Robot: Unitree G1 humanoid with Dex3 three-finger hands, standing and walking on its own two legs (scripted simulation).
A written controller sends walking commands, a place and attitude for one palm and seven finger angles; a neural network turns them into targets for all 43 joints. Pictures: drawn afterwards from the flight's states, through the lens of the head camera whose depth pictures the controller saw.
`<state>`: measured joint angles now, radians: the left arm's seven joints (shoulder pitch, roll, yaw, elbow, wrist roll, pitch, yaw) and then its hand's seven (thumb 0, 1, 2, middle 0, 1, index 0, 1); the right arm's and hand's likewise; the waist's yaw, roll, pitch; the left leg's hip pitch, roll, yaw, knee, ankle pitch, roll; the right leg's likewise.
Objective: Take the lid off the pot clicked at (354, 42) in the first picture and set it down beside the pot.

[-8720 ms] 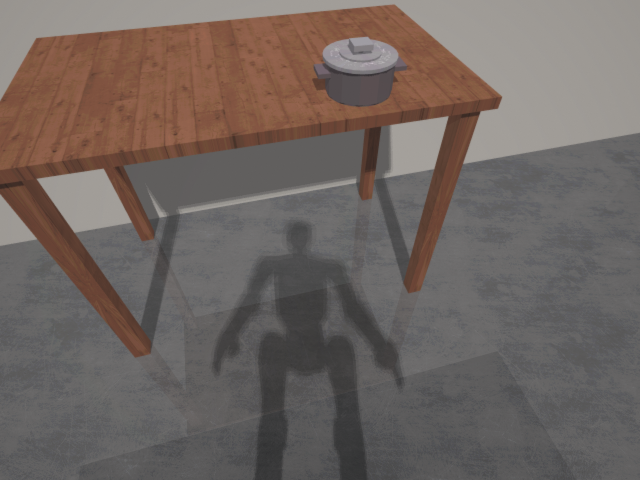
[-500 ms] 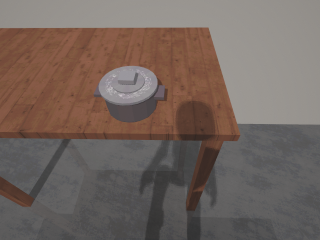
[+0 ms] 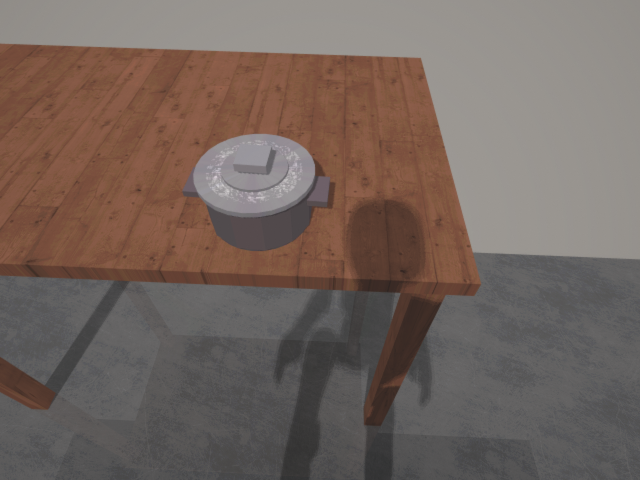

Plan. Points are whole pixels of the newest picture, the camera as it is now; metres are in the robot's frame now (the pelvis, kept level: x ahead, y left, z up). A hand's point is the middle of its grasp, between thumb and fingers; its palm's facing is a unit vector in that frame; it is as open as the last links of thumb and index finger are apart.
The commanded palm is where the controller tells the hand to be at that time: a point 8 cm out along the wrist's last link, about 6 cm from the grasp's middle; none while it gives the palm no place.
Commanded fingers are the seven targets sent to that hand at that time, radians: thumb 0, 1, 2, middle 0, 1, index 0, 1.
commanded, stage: look again from close up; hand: left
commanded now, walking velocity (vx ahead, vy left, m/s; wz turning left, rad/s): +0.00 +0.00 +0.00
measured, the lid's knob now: (253, 158) +0.48 +0.12 +0.15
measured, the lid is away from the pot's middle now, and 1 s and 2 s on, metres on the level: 0.00 0.00 0.00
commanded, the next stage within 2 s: lift the closed hand beside the body in 0.12 s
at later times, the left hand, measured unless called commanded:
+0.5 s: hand out of the picture +0.13 +0.20 -0.04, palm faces +0.20 -0.94 -0.29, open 5.8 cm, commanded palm +0.08 +0.25 +0.01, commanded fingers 0.00 0.90 0.90 -0.86 -1.02 -0.86 -1.02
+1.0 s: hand (36, 470) +0.12 +0.26 +0.09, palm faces +0.37 -0.82 -0.44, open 3.1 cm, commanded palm +0.05 +0.29 +0.12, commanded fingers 0.00 0.90 0.90 -1.30 -1.50 -1.30 -1.50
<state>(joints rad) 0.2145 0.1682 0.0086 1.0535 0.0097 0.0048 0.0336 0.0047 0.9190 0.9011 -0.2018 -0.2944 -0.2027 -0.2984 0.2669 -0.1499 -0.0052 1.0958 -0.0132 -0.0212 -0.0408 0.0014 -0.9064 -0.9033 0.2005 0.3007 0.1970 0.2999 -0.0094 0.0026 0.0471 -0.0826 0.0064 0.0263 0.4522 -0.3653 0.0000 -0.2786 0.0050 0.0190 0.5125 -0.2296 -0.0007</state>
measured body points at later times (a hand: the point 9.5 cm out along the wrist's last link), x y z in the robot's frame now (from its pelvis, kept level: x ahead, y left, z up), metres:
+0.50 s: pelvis -0.02 +0.01 +0.00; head -0.04 -0.01 +0.45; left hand +0.12 +0.25 -0.02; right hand +0.17 -0.23 -0.08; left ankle -0.08 +0.12 -0.74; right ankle +0.03 -0.12 -0.74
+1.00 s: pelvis -0.01 +0.01 +0.00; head -0.03 -0.01 +0.45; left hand +0.10 +0.30 +0.12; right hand +0.18 -0.17 -0.09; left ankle -0.08 +0.12 -0.74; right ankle +0.03 -0.12 -0.74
